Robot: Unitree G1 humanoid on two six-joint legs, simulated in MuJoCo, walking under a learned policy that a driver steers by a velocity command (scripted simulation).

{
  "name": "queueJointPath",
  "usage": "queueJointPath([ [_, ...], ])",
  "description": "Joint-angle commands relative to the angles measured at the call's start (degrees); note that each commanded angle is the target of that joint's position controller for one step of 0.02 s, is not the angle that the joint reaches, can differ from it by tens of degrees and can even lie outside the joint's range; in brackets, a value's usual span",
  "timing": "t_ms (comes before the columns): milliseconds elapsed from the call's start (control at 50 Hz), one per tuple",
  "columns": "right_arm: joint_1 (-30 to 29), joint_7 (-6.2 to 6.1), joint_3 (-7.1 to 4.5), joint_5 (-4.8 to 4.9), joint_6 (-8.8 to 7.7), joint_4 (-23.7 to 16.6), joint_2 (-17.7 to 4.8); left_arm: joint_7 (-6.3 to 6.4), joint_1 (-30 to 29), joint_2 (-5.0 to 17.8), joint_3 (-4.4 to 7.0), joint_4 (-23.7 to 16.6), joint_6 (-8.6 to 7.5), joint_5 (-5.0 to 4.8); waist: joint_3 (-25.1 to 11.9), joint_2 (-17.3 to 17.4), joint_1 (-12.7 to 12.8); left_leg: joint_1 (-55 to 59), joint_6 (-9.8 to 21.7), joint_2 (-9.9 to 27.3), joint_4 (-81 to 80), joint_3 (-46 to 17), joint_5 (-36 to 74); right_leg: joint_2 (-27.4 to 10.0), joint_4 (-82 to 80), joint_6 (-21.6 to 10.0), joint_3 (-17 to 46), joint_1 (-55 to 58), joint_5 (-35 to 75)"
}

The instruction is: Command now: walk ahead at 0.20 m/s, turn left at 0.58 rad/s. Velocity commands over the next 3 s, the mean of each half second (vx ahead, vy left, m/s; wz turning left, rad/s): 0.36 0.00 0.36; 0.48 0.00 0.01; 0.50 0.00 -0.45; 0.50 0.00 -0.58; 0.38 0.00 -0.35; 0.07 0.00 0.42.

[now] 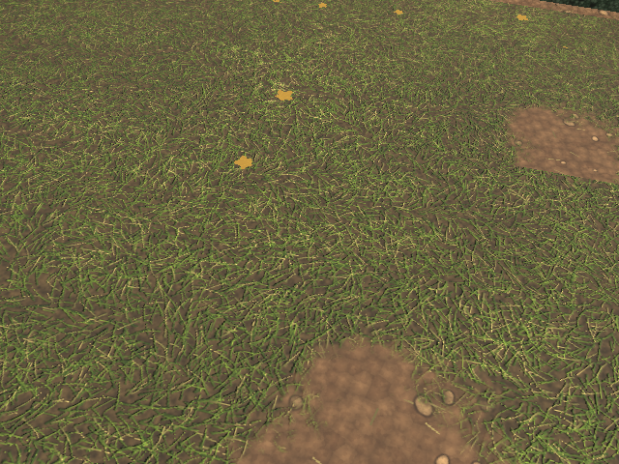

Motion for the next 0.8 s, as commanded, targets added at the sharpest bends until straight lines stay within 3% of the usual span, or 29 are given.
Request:
queueJointPath([
  [20,12.32,-1.43,-2.94,-0.54,-0.81,0.22,-12.64,-0.53,-11.00,5.53,0.72,-9.45,-1.34,-0.35,1.86,11.25,-6.42,14.89,14.21,22.71,-25.29,-37.14,-16.72,2.13,15.58,0.03,9.58,-29.49,-1.18],
  [40,9.04,-2.07,-2.10,-0.25,-0.88,-0.24,-10.03,-0.88,-8.80,6.38,1.02,-7.90,-2.15,-1.03,3.92,9.04,-3.77,11.98,11.38,18.54,-25.92,-31.29,-15.02,0.93,13.66,0.35,9.86,-27.10,5.73],
  [80,6.69,-2.70,-1.50,0.15,-2.06,-1.04,-8.30,-1.37,-4.53,6.65,1.17,-5.27,-2.47,0.66,2.43,10.07,-1.53,10.98,8.89,13.16,-25.57,-24.25,-1.75,1.07,11.68,1.29,9.73,-21.74,12.86],
  [140,10.54,-1.81,-1.75,0.77,-3.97,0.53,-9.32,-1.82,-3.82,5.17,0.93,-4.82,-2.02,0.44,0.11,6.71,-1.01,12.94,8.93,11.93,-23.94,-21.48,10.59,2.39,9.47,1.94,9.07,-20.47,17.04],
  [220,15.50,-2.01,-1.50,0.71,-4.73,2.52,-8.78,-2.49,-9.84,3.94,0.49,-6.68,-2.39,0.52,2.09,8.48,-3.60,13.48,7.99,11.65,-25.35,-20.85,12.16,2.64,1.12,2.35,8.50,-21.66,23.10],
  [260,15.93,-2.01,-1.54,0.49,-5.35,3.11,-9.08,-2.90,-11.43,2.60,-0.23,-7.17,-2.61,0.90,2.07,9.17,-3.93,10.03,7.42,10.58,-24.58,-18.02,20.87,4.00,-1.00,2.01,6.80,-16.24,25.81],
  [320,17.15,-1.99,-1.28,-0.06,-5.93,3.80,-8.95,-3.19,-13.57,2.94,-0.68,-8.09,-3.38,0.30,2.15,9.61,-4.83,9.96,7.73,10.83,-22.61,-16.86,28.09,5.30,-4.25,0.82,5.75,-12.32,22.74],
  [360,14.61,-1.79,-1.31,-0.82,-6.37,2.62,-9.78,-3.30,-10.37,4.20,-0.49,-6.91,-4.09,0.16,0.57,9.19,-3.29,7.41,7.49,10.94,-20.65,-15.72,33.24,6.73,-2.48,-0.79,4.64,-5.30,22.71],
  [380,13.17,-1.95,-1.23,-0.86,-6.36,2.36,-9.81,-3.06,-7.00,4.47,-0.37,-5.83,-4.33,0.10,0.34,9.18,-1.58,6.18,6.67,10.89,-18.36,-15.19,37.49,7.66,-4.48,-1.56,4.59,-0.31,19.87],
  [400,13.54,-2.51,-1.34,-0.57,-6.02,3.04,-10.45,-2.51,-3.02,5.06,-0.16,-5.28,-4.28,-0.22,0.50,9.18,0.29,8.56,6.36,11.85,-14.13,-16.67,41.45,8.31,-11.98,-2.39,6.72,2.50,9.44],
  [420,13.94,-2.87,-1.15,-0.72,-5.71,3.78,-9.80,-2.02,2.89,5.62,0.18,-3.61,-4.59,-0.13,-0.95,7.56,2.58,9.71,6.07,11.37,-7.11,-16.16,45.09,9.30,-15.85,-3.65,6.06,7.49,9.75],
  [440,12.77,-2.85,-0.73,-0.07,-5.75,3.47,-8.46,-1.26,11.00,6.53,0.51,-1.86,-5.47,0.27,-4.79,3.95,6.72,5.50,4.61,8.79,5.94,-13.17,41.81,5.51,-22.89,-5.73,10.64,17.71,11.85],
  [460,15.29,-2.75,0.62,-0.26,-6.14,1.68,-3.14,-0.43,17.40,10.81,0.94,-2.03,-6.27,0.79,-12.68,-6.64,6.07,-2.69,2.80,3.69,24.90,-9.26,13.61,-10.71,-27.18,-8.71,31.35,28.43,1.79],
  [480,21.54,-1.81,-0.08,0.56,-6.61,2.51,-4.06,-0.56,15.02,13.81,1.56,-1.89,-5.87,-0.01,-10.64,-13.30,1.26,-19.18,2.43,-5.37,32.24,-10.35,-11.88,-16.92,-34.74,-14.51,55.97,31.06,-1.43],
  [500,17.72,-1.86,-1.13,-0.40,-6.35,3.90,-8.83,-0.89,10.93,9.16,1.01,-2.16,-5.50,-1.01,-2.38,-4.23,0.65,-23.94,3.15,-0.97,35.99,-12.52,-6.69,-15.78,-33.41,-16.15,49.75,24.70,-0.41],
  [520,13.08,-1.30,-1.34,-0.35,-6.45,3.32,-9.34,-1.36,7.18,5.82,0.16,-3.67,-5.72,-1.03,0.92,-0.28,0.42,-22.74,3.07,0.96,35.46,-11.97,-1.99,-13.61,-33.24,-15.77,41.11,19.10,7.02],
  [540,11.38,-1.11,-1.15,-0.19,-6.28,3.32,-8.09,-1.66,5.79,4.24,-0.39,-3.78,-6.19,-0.68,2.23,1.44,-0.44,-21.06,2.43,2.74,33.05,-11.56,0.28,-11.14,-34.40,-14.71,34.60,15.54,14.46],
  [600,10.49,-0.63,-0.75,-0.66,-4.56,3.86,-6.10,-1.54,7.41,3.79,-0.87,-2.53,-7.85,-1.53,0.72,-1.09,-2.08,-17.82,-0.66,5.28,26.69,-9.30,5.36,-6.84,-36.95,-12.61,24.54,14.45,30.65],
  [620,8.78,-0.39,-0.71,-0.85,-4.35,3.49,-5.98,-1.36,8.81,4.11,-0.99,-1.77,-8.05,-1.79,0.71,-0.10,-1.80,-19.08,-1.38,5.47,24.99,-8.22,7.22,-6.20,-37.35,-12.56,22.40,15.74,36.56],
  [700,0.45,0.76,0.05,-1.62,-3.56,1.39,-3.42,-0.63,14.46,5.21,-0.69,1.33,-7.08,-2.04,0.93,0.64,-0.28,-23.82,-3.68,6.96,19.13,-3.24,15.57,-4.29,-37.05,-11.69,15.31,19.04,50.78],
  [720,1.74,0.92,-0.32,-1.29,-3.43,2.82,-3.96,-0.46,16.63,5.91,-0.45,2.25,-7.30,-0.91,-1.13,-0.85,0.16,-24.86,-2.77,6.97,22.91,-2.59,20.75,-4.67,-34.77,-12.44,14.72,21.29,48.86],
  [740,0.77,0.96,-0.53,-1.30,-3.25,2.77,-4.42,-0.39,17.38,4.68,-0.82,2.61,-7.30,-0.99,-0.46,-0.79,0.29,-26.84,-2.45,7.49,23.00,-2.58,22.41,-4.43,-34.54,-12.53,14.78,21.22,47.12],
  [760,-4.38,0.63,-1.07,-1.47,-3.67,1.22,-5.00,0.25,20.14,3.60,-1.02,4.52,-7.62,-1.07,1.08,-1.64,1.51,-33.74,-2.40,7.93,22.59,-5.46,23.64,-4.99,-33.46,-11.55,16.88,26.25,43.06],
  [780,-6.49,0.48,-1.16,-1.61,-3.98,0.65,-5.17,0.61,21.36,3.67,-0.99,5.08,-7.75,-1.01,2.24,-1.30,1.98,-37.85,-2.46,8.14,21.81,-5.85,23.37,-5.54,-33.14,-11.51,17.72,28.67,41.41],
  [800,-9.49,0.52,-1.28,-1.18,-4.62,-0.31,-5.65,0.55,21.29,4.73,-0.78,4.90,-8.27,-0.93,4.02,-1.38,2.53,-39.70,-2.45,7.36,16.64,-4.53,24.41,-3.78,-34.13,-11.27,17.19,28.43,34.73],
])
Next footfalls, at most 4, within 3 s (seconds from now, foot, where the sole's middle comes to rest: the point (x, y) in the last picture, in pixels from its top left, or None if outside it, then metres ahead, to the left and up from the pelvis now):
0.44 right None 0.25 -0.06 -0.76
1.10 left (211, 408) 0.65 0.24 -0.93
1.56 right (291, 331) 0.87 0.05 -0.93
2.04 left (256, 266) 1.09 0.16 -0.93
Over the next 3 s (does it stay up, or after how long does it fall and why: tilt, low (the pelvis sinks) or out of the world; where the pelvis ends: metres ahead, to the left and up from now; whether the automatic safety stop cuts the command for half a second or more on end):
stays up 1.25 -0.11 -0.34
